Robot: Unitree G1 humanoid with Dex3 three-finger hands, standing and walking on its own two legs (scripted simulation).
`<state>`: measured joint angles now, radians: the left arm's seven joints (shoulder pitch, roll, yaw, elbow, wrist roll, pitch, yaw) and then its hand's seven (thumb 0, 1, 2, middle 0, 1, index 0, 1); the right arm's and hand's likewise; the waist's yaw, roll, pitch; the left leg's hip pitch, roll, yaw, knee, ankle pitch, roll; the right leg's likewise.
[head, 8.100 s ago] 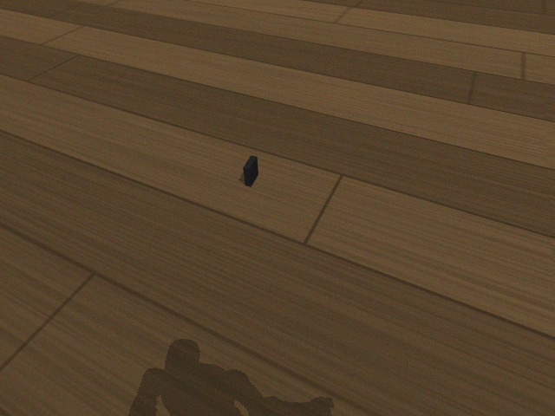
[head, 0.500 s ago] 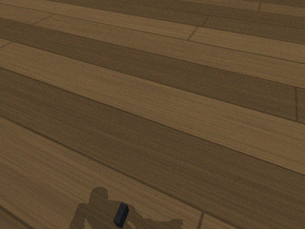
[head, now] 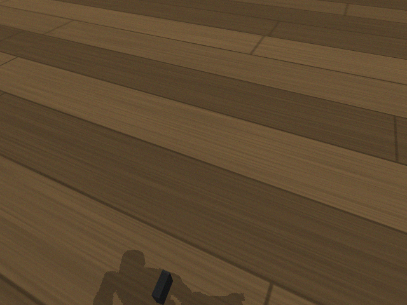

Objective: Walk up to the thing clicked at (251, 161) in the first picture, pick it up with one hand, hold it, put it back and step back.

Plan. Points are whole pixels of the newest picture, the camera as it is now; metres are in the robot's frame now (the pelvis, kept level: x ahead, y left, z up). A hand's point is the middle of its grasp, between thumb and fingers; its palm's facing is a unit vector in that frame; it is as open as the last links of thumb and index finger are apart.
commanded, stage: go down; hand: left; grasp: from the side
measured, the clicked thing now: (163, 287) +0.36 +0.22 -0.72
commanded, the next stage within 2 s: none
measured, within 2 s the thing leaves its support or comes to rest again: neither
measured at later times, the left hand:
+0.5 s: hand out of the picture +0.14 +0.28 -0.18, palm faces +0.05 -0.93 -0.35, open 14.7 cm
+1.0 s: hand out of the picture +0.13 +0.29 -0.21, palm faces +0.10 -0.94 -0.32, open 17.0 cm
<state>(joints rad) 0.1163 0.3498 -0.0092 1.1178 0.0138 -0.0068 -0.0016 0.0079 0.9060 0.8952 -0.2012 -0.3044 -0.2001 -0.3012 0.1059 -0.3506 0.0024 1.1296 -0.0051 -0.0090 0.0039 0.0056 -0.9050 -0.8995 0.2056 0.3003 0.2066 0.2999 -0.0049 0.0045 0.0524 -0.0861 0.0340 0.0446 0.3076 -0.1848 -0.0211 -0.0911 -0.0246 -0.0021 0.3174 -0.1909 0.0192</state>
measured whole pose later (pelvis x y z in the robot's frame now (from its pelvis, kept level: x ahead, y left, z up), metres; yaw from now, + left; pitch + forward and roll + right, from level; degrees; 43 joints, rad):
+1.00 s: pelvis -0.01 +0.01 -0.10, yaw +2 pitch +18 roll -3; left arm 0.27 0.36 0.28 0.43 0.02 0.15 -0.12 0.00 -0.46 0.15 -0.04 -0.13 -0.05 -0.12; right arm 0.19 -0.24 -0.01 0.53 0.00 -0.16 -0.06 0.01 -0.84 -0.89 0.21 0.30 0.21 0.30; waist -0.03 0.00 -0.12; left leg -0.95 0.04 -0.03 1.18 -0.55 -0.01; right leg -0.91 -0.03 -0.04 1.13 -0.54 0.03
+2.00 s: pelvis -0.09 +0.01 -0.34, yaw -3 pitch +33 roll -6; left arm -0.37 0.72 0.71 0.94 -0.16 -0.41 -0.57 -0.01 -0.44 0.17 -0.04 -0.16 -0.04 -0.15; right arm 0.11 -0.33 0.06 0.67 -0.01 -0.17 -0.03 0.01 -0.89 -0.90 0.21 0.30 0.21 0.30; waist -0.06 -0.02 -0.14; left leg -1.96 0.04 -0.11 2.06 -0.69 -0.02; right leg -1.90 -0.01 -0.06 2.00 -0.68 0.02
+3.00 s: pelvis -0.10 +0.01 -0.41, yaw -4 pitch +31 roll -7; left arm -0.49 0.82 0.81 1.02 -0.21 -0.43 -0.69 -0.01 -0.50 0.15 -0.02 -0.12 -0.02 -0.12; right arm 0.08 -0.36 0.10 0.69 -0.04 -0.17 -0.02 0.01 -0.91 -0.91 0.21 0.30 0.21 0.30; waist -0.07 -0.03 -0.09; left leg -2.14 0.03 -0.13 2.28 -0.70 -0.02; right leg -2.07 -0.01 -0.06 2.21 -0.70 0.03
